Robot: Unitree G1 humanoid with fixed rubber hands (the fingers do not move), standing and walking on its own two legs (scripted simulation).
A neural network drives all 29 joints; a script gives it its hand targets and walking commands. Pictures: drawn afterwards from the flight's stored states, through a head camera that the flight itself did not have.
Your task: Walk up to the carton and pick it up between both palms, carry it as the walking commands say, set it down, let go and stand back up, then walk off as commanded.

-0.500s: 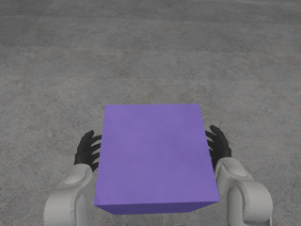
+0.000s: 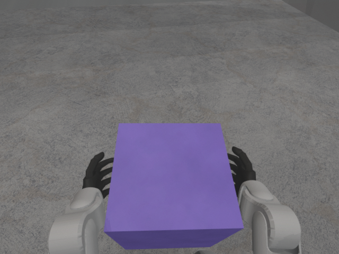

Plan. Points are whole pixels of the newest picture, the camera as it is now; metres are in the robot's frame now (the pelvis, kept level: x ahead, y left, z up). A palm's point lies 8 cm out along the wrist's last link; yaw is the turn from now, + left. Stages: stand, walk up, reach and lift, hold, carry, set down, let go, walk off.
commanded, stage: carry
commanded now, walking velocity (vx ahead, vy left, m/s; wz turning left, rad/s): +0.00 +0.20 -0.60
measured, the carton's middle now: (169, 191) +0.26 +0.01 +0.02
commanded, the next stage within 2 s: none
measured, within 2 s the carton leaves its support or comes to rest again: neither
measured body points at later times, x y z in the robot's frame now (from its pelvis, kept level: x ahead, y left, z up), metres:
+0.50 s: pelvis -0.04 +0.07 +0.00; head -0.04 +0.08 +0.45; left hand +0.23 +0.19 +0.08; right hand +0.18 -0.12 +0.08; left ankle +0.01 +0.15 -0.73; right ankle -0.04 -0.06 -0.73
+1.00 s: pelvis -0.05 +0.08 +0.01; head -0.05 +0.08 +0.46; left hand +0.22 +0.19 +0.09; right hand +0.18 -0.11 +0.09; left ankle +0.01 +0.15 -0.73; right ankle -0.04 -0.06 -0.73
